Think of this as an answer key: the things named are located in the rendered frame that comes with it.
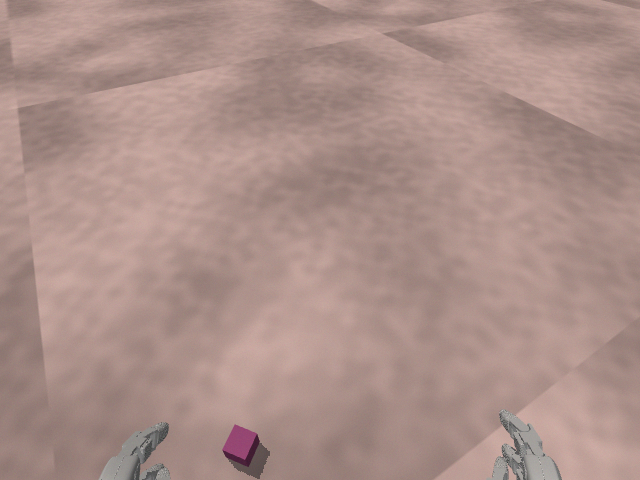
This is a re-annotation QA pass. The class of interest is right robot hand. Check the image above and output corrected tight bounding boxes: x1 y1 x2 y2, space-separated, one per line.
486 409 562 480

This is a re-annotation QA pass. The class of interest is left robot hand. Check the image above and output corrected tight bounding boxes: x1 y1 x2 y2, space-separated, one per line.
98 422 171 480

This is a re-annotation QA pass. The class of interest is cube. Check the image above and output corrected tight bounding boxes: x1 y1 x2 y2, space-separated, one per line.
222 425 260 467

